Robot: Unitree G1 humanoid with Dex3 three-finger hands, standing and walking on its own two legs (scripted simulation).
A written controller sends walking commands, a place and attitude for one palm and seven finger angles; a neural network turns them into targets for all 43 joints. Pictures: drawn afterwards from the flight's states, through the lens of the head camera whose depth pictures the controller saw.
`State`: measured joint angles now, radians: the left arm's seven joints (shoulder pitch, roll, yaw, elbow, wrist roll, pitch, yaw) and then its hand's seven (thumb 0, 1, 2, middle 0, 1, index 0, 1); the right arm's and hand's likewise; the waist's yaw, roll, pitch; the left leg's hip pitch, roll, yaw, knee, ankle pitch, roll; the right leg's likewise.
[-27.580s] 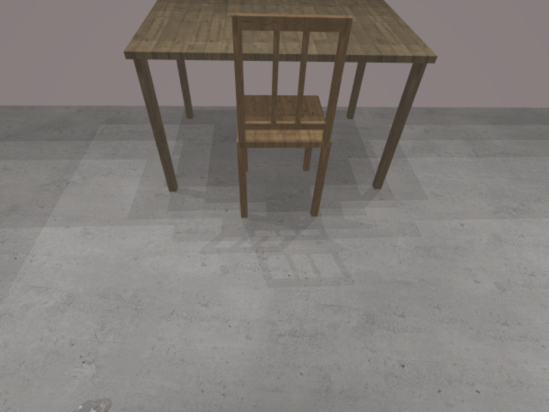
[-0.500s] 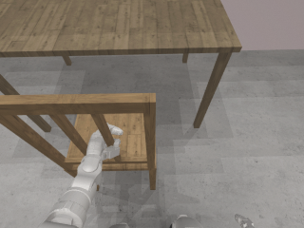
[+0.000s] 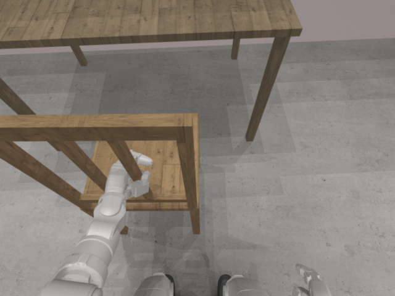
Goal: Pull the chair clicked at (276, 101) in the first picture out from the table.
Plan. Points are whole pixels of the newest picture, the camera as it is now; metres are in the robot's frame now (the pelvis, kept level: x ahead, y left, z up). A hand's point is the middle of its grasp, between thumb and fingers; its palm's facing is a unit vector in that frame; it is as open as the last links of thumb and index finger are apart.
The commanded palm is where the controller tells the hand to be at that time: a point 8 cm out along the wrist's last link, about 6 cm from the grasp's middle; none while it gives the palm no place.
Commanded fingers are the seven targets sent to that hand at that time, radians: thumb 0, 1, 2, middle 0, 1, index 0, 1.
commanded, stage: step backward, pulling the chair out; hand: left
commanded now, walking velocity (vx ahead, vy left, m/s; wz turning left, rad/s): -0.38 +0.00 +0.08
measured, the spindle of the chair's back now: (95, 174) +0.37 +0.25 -0.06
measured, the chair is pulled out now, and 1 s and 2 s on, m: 0.31 0.56 0.61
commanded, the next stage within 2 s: stop walking, hand still on the chair in 0.74 s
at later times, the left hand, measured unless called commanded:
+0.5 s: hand (144, 236) +0.23 +0.12 -0.06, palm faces -0.03 -0.98 -0.20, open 5.2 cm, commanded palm +0.21 +0.18 -0.06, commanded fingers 0.00 0.90 0.90 -0.50 -1.45 -0.50 -1.45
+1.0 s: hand out of the picture +0.09 +0.11 -0.06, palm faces -0.04 -0.98 -0.18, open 5.2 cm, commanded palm +0.08 +0.17 -0.04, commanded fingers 0.00 0.90 0.90 -0.50 -1.45 -0.50 -1.45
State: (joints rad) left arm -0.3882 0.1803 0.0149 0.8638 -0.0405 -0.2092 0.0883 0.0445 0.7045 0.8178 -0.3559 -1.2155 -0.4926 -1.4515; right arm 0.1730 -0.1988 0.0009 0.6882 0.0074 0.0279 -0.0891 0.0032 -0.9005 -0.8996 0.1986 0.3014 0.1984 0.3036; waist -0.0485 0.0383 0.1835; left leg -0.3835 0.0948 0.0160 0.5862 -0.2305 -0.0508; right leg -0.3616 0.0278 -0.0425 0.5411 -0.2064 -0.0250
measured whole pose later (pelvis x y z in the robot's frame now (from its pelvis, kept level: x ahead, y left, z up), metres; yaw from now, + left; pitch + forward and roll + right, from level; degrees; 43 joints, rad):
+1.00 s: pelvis -0.23 -0.01 +0.00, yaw -1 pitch +0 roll -2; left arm -0.31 0.16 -0.02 0.82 -0.06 -0.13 0.07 0.04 0.72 0.80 -0.33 -1.21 -0.49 -1.45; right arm 0.20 -0.19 0.03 0.69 0.03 0.02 -0.09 0.00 -0.90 -0.90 0.20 0.30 0.20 0.30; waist -0.03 0.08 0.15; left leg -0.36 0.11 -0.01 0.57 -0.22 -0.04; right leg -0.23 0.03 -0.05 0.49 -0.25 0.00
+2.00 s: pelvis -0.21 +0.00 +0.00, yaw -1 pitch +2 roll +0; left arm -0.02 0.15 -0.07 0.59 -0.05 -0.09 0.02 0.03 0.56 0.76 -0.38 -1.38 -0.49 -1.45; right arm 0.22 -0.24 0.01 0.66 0.05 -0.02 -0.06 0.01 -0.90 -0.90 0.20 0.30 0.20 0.30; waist -0.07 0.01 -0.01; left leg -0.39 0.04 0.00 0.59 -0.24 -0.02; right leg -0.29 -0.03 -0.03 0.60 -0.34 0.02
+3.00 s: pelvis -0.19 +0.00 -0.04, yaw +0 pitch +10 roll -1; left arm 0.39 0.20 -0.08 -0.01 -0.05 0.15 0.00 -0.01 -0.53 0.20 -0.02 0.00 0.00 -0.01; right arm 0.27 -0.24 0.02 0.50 0.03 -0.09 -0.07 0.01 -0.90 -0.90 0.20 0.30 0.20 0.30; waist -0.06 0.05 -0.13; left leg -0.65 0.04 -0.03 0.90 -0.42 -0.03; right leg -0.54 -0.04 -0.04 0.89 -0.52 0.02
